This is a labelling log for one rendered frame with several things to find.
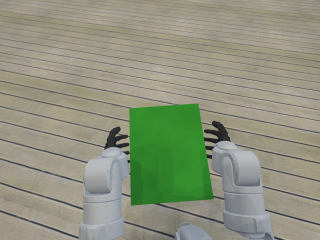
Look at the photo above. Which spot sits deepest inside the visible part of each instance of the robot left hand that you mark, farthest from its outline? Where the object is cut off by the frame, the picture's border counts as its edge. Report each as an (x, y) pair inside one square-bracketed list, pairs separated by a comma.
[(112, 139)]

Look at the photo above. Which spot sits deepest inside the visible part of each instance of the right robot forearm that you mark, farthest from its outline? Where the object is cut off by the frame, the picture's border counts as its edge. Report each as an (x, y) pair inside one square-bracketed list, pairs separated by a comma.
[(244, 211)]

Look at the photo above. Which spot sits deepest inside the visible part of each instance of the carton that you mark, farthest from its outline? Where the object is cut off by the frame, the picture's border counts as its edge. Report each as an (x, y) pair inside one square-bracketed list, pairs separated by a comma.
[(168, 159)]

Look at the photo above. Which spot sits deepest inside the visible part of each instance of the right robot shin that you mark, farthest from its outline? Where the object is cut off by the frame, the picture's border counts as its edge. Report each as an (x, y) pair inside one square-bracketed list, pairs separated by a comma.
[(184, 224)]

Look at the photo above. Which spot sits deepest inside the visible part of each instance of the robot right hand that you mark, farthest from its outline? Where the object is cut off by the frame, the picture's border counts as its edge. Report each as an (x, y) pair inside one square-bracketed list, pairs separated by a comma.
[(222, 135)]

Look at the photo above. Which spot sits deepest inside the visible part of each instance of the left robot forearm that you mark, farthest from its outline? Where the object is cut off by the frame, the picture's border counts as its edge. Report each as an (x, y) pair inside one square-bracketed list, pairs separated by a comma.
[(102, 192)]

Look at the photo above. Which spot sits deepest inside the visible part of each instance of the right robot thigh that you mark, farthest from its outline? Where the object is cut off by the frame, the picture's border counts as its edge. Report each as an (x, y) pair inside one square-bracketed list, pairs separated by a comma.
[(191, 232)]

